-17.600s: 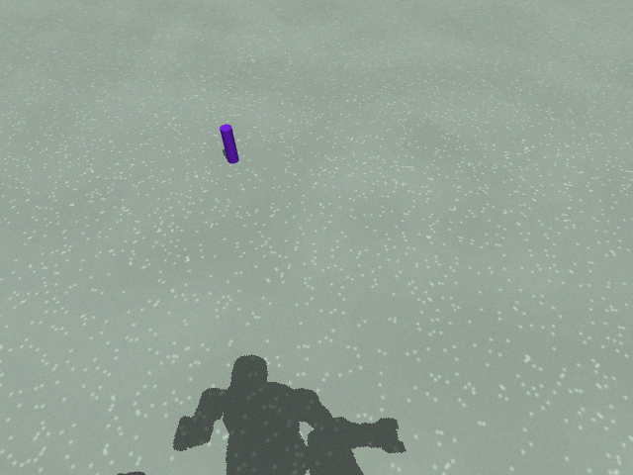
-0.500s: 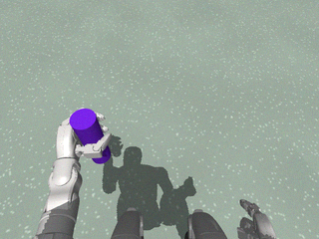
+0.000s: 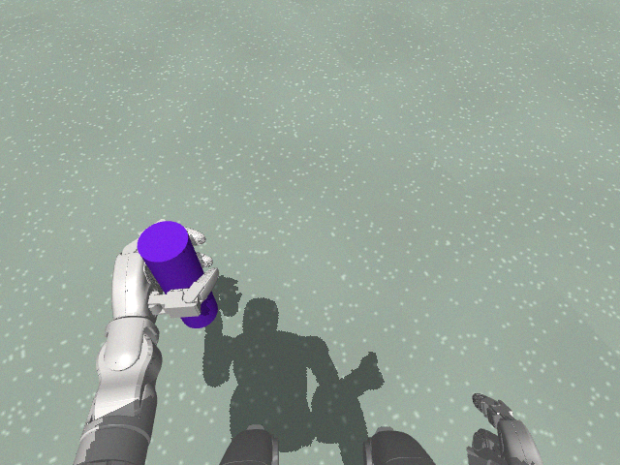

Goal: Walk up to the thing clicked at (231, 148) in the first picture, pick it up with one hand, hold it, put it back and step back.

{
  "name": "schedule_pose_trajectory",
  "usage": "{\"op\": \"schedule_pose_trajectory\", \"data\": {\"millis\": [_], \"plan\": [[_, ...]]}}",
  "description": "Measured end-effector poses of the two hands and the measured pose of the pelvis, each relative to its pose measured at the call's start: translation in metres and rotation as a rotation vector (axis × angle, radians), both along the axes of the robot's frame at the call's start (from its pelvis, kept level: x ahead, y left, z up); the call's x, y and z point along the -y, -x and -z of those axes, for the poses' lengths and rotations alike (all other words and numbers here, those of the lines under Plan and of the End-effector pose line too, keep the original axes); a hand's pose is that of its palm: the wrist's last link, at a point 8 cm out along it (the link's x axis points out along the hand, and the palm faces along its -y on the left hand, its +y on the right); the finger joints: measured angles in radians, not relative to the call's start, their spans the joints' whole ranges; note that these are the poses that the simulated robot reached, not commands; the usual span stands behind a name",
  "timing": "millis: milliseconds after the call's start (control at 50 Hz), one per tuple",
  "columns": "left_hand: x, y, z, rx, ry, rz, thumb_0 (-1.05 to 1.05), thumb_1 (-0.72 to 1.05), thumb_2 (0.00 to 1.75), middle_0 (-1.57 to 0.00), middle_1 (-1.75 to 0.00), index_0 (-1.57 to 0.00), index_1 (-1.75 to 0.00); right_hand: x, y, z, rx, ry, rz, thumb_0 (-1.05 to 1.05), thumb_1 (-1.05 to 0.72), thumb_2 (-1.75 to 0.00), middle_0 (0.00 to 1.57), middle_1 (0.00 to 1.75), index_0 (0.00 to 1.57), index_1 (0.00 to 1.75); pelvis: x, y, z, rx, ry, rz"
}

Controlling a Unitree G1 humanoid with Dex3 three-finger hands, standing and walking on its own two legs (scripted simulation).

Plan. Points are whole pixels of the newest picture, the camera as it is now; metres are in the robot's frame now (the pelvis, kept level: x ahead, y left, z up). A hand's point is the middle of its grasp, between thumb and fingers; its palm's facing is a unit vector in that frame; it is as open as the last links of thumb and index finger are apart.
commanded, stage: hold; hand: left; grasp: from the side
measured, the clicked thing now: (184, 281) +0.33 +0.18 +0.01
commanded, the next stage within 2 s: none
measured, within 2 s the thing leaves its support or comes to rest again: neither
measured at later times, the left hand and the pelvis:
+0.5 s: hand (180, 273) +0.32 +0.17 +0.05, palm faces +0.11 -0.99 -0.03, open 7.4 cm; pelvis +0.00 +0.00 +0.01, yaw +0 degrees
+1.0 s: hand (175, 281) +0.31 +0.18 +0.06, palm faces +0.11 -0.99 -0.03, open 7.4 cm; pelvis -0.01 +0.00 +0.02, yaw +0 degrees
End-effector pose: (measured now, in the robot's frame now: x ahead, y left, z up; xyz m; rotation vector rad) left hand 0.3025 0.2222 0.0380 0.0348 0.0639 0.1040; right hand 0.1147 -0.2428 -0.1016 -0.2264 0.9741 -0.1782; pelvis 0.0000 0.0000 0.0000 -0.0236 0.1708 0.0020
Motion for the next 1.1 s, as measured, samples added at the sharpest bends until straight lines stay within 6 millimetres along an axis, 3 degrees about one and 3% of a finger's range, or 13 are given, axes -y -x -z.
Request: {"op": "schedule_pose_trajectory", "data": {"millis": [600,1100], "plan": [[-0.001,0.009,-0.019,0.015,0.0,-0.001,0.02,-0.05,1.05,-0.85,-1.03,-0.89,-1.01,-0.007,-0.001,-0.016,0.027,-0.019,-0.008,0.01,-0.92,-0.9,0.2,0.3,0.21,0.3,-0.004,0.002,-0.014,0.065,-0.003,0.001],[-0.006,0.017,-0.021,0.023,0.005,-0.01,0.02,-0.04,1.04,-0.84,-1.04,-0.88,-1.02,-0.008,0.003,-0.021,0.04,-0.015,-0.02,0.01,-0.91,-0.9,0.2,0.3,0.21,0.3,-0.005,0.01,-0.018,0.087,-0.005,-0.001]]}}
